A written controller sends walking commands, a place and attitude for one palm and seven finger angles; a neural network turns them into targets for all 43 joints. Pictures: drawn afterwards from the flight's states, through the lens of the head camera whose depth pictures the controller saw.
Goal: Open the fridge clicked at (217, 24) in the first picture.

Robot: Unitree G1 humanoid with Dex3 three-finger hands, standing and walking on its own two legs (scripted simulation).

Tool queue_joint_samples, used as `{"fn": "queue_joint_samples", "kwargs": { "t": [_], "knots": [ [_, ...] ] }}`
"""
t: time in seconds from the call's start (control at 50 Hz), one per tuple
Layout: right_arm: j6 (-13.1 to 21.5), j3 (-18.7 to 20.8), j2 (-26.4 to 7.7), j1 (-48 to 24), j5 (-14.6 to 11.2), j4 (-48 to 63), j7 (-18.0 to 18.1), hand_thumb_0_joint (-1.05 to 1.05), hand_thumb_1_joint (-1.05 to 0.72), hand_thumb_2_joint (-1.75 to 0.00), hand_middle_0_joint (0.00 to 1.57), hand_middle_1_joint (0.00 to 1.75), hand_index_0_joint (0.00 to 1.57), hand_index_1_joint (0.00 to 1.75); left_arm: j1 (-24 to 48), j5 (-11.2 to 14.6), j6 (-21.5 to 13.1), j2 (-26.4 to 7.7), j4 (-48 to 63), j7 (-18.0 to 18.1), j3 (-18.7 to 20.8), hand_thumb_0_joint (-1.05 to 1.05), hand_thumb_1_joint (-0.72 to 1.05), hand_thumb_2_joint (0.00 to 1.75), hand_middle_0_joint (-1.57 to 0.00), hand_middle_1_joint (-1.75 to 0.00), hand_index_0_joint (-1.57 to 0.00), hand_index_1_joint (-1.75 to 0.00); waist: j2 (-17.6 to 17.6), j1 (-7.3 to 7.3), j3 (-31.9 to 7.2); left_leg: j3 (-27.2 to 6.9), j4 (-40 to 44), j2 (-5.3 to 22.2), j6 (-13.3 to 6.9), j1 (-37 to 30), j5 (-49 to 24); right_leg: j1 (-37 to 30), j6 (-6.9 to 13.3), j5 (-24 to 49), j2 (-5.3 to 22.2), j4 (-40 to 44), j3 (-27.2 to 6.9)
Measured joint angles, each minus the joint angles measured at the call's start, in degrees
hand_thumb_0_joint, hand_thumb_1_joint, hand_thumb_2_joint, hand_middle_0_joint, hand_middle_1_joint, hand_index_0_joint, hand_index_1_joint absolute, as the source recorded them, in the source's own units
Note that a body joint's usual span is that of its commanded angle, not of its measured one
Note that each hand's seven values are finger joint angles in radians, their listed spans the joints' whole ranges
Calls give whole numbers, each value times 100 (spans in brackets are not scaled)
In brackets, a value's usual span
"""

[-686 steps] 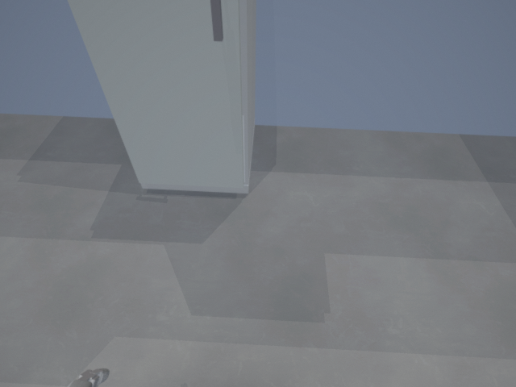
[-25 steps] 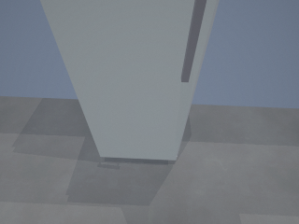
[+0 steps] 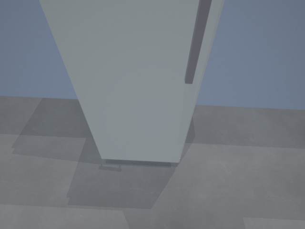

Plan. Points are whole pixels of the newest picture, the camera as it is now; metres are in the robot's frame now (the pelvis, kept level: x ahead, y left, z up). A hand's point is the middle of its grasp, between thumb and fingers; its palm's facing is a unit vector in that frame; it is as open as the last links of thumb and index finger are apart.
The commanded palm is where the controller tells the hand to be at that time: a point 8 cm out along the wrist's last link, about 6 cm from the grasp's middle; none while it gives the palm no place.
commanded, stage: shuffle to correct the standing spot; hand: right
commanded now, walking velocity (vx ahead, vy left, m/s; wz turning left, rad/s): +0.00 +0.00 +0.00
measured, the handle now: (197, 31) +0.61 -0.08 +0.23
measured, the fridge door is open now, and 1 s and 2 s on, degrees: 0 0 0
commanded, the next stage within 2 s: come to a stop and stand still in 0.66 s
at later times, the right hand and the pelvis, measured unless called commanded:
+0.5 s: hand out of the picture -0.02 -0.15 -0.20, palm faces +0.06 +0.99 -0.13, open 7.3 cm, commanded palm none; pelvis +0.06 +0.00 -0.02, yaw +1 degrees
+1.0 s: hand (193, 199) +0.26 -0.12 -0.18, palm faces +0.03 +0.97 -0.23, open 7.3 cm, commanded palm none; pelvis +0.15 +0.07 -0.02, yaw -3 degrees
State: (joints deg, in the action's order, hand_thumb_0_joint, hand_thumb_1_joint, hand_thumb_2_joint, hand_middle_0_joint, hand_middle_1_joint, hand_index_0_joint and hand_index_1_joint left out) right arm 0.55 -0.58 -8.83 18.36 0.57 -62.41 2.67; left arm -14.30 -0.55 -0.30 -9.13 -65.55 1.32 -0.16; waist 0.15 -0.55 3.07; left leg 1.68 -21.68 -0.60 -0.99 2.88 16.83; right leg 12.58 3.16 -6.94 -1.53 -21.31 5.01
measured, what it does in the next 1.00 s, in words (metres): walks ahead: left foot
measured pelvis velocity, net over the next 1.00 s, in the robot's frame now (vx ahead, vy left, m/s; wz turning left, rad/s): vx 0.15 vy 0.07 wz -0.05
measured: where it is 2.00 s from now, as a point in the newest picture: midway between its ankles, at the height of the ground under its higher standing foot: outside the picture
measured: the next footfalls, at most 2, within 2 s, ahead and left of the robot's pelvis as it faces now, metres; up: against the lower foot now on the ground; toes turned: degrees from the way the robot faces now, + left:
left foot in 0.88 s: +0.27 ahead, +0.21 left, +0.00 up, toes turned +5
right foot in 1.18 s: +0.17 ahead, -0.06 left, +0.00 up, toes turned -8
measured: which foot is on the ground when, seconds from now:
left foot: down 0.00-0.50, up 0.52-0.86, down 0.88-1.00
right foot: down 0.00-0.88, up 0.90-1.00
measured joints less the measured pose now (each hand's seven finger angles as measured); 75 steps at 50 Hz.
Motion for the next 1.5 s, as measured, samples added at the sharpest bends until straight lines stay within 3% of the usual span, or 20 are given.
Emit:
{"fn": "queue_joint_samples", "kwargs": {
  "t": [0.2,0.48,0.52,0.58,0.64,0.7,0.76,0.84,0.88,0.92,0.98,1.08,1.16,1.2,1.26,1.34,1.38,1.44,1.5],
  "knots": [
    [-48,35,13,158,19,-80,-38,0,-91,-89,20,30,20,30,-77,-39,19,16,-33,11,30,1,91,90,-20,-30,-19,-30,-59,6,-122,-38,-220,28,-5,72,186,69,-5,-208,-12,-229,39],
    [17,179,252,791,51,-220,-89,0,-91,-89,20,30,20,30,-406,-62,-77,216,52,34,107,1,91,90,-20,-30,-19,-30,-88,52,-128,-8,-791,-146,-86,-49,946,381,-60,-1408,233,-1702,72],
    [-31,194,263,793,39,-290,-103,0,-91,-89,20,30,20,30,-337,-80,-171,266,97,61,121,1,91,90,-20,-30,-19,-30,-235,53,-50,-50,-1424,-34,-83,191,1047,252,-1,-1529,169,-1684,206],
    [-147,214,289,560,54,-294,-139,0,-91,-89,20,30,20,30,-358,-120,-357,276,227,164,110,1,91,90,-20,-30,-20,-30,-165,-58,86,-4,-3535,-43,-78,1189,1197,21,48,-1499,220,-1456,259],
    [-187,304,182,178,82,-91,-195,0,-91,-89,20,30,20,30,-546,-117,-397,340,200,193,89,0,91,90,-20,-30,-20,-30,-141,-105,123,76,-4270,125,14,2004,781,-259,-17,-1295,247,-963,182],
    [-220,384,64,-228,122,165,-207,1,-93,-89,20,30,20,30,-770,-115,-348,379,93,167,85,0,90,90,-20,-30,-20,-30,-83,-82,92,121,-3873,389,133,2491,276,-484,-93,-1112,294,-504,74],
    [-211,472,-122,-541,90,345,-260,2,-95,-89,20,30,20,30,-917,-142,-278,388,39,130,114,1,90,90,-20,-30,-20,-30,-24,-124,122,172,-2931,583,210,2603,-37,-663,-204,-1056,371,-246,-22],
    [-128,504,-238,-886,61,512,-290,2,-94,-89,20,29,20,30,-998,-164,-181,321,27,101,189,1,90,90,-20,-30,-20,-30,97,-244,250,295,-1588,579,221,2263,-385,-796,-404,-1263,529,-362,-137],
    [16,466,-320,-938,55,597,-266,1,-94,-89,20,29,20,30,-1123,-131,-147,316,23,72,195,1,90,90,-20,-30,-20,-30,-8,-257,210,269,-828,618,167,1830,-1024,-719,-505,-1572,500,-802,-183],
    [122,425,-244,-1065,46,568,-197,1,-93,-89,20,29,20,30,-1064,-75,-47,179,12,50,220,1,90,90,-21,-30,-20,-30,146,-252,244,373,-1029,560,271,1788,-802,-431,-465,-2090,597,-1605,-340],
    [93,342,-82,-1235,64,608,-124,0,-92,-89,20,29,20,30,-689,-34,127,-36,116,99,318,1,90,90,-20,-30,-20,-30,258,-259,365,475,-1244,525,222,1797,-528,111,-455,-2559,548,-2597,-363],
    [-114,312,88,-1391,126,735,-45,0,-91,-89,20,30,20,30,-54,-58,243,-272,554,66,445,1,91,90,-20,-30,-19,-30,73,-115,455,451,-1181,665,247,1864,-648,875,-512,-2388,336,-3350,-195],
    [-248,340,17,-1281,154,791,-61,0,-91,-89,20,30,20,30,279,-63,155,-335,929,14,474,1,91,90,-20,-30,-19,-30,-136,-30,395,386,-1266,766,375,2009,-701,754,-532,-1775,319,-2446,-71],
    [-348,370,-73,-1179,116,793,-91,0,-91,-89,20,30,20,30,325,-77,52,-304,1056,-1,464,1,91,90,-20,-30,-19,-30,-254,5,332,294,-1568,795,406,2165,-414,576,-317,-1444,279,-1903,-15],
    [-509,434,-204,-1025,99,693,-97,0,-91,-89,20,30,20,30,333,-152,44,-155,1159,15,384,0,91,90,-20,-30,-19,-30,-332,49,251,-114,-2632,504,326,2412,632,509,-20,-1327,243,-1736,37],
    [-452,470,-330,-723,92,576,-99,0,-91,-89,20,30,20,30,323,-141,42,48,1119,50,241,0,91,90,-20,-30,-19,-30,-343,139,149,-198,-3586,236,327,2383,612,245,47,-926,158,-1011,84],
    [-428,442,-346,-562,77,510,-88,0,-91,-89,20,30,20,30,316,-120,21,120,1070,66,199,1,91,90,-20,-30,-19,-30,-296,163,110,-86,-3291,206,359,2091,691,137,78,-770,115,-726,98],
    [-402,368,-309,-375,56,392,-72,0,-91,-89,20,29,20,30,310,-93,-10,113,988,108,215,0,92,90,-20,-30,-20,-30,-198,146,80,64,-2208,211,359,1469,765,43,108,-630,40,-484,118],
    [-312,291,-267,-224,44,288,-55,0,-91,-89,20,29,20,30,253,-44,-16,89,851,84,190,0,92,90,-21,-30,-20,-30,-189,159,15,74,-816,260,295,798,47,75,99,-618,-78,-500,185]
  ]
}}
